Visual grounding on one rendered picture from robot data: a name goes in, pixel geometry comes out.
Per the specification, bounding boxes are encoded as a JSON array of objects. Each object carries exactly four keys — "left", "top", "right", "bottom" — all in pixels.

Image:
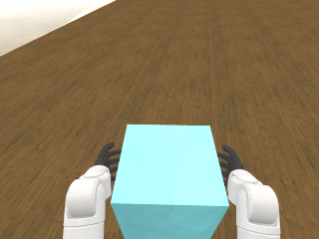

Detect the carton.
[{"left": 111, "top": 124, "right": 229, "bottom": 239}]

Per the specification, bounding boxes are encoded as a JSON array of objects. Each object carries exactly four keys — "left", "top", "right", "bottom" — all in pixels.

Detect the left robot hand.
[{"left": 95, "top": 141, "right": 122, "bottom": 182}]

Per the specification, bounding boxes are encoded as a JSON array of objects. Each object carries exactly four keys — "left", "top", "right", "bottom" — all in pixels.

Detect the left robot forearm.
[{"left": 63, "top": 165, "right": 112, "bottom": 239}]

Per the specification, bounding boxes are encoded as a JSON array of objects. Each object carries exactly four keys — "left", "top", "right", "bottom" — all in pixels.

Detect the right robot hand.
[{"left": 216, "top": 144, "right": 243, "bottom": 187}]

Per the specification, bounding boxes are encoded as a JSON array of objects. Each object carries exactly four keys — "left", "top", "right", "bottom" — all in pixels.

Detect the right robot forearm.
[{"left": 227, "top": 169, "right": 281, "bottom": 239}]

